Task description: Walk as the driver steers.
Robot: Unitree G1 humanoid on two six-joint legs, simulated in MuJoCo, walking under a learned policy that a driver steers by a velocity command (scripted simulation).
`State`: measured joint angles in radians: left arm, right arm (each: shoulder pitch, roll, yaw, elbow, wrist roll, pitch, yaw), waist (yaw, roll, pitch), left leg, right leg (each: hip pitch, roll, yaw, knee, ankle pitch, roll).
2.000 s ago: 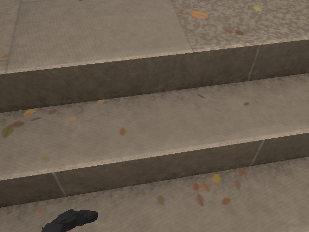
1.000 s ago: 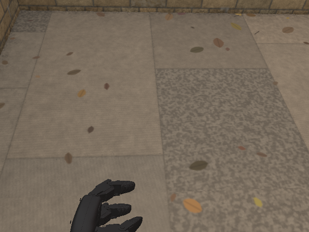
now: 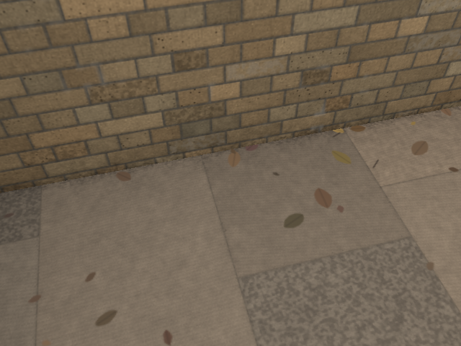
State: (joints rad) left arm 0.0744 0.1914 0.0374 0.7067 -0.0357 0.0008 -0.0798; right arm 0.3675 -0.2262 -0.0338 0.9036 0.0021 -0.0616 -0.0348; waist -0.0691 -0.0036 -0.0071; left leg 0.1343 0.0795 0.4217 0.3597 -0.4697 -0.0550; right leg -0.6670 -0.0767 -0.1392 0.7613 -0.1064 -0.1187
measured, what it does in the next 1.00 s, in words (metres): walks ahead, turning right: right foot, then left foot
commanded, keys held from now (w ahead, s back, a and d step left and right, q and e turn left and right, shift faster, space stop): w+e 0.32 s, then e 0.46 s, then w+e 0.22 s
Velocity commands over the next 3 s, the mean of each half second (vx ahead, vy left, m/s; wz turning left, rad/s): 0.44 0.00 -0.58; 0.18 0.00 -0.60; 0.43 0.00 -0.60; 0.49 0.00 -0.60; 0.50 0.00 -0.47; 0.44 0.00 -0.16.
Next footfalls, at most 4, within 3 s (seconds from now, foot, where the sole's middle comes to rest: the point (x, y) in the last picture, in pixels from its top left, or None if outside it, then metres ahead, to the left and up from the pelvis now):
0.06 right None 0.20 -0.09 -0.76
0.54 left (219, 327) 0.56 0.03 -0.76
0.96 right None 0.37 -0.15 -0.76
1.44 left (285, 268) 0.74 -0.19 -0.76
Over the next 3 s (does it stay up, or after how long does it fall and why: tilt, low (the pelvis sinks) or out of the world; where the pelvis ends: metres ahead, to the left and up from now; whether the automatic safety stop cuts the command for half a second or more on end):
stays up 0.76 -0.97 0.01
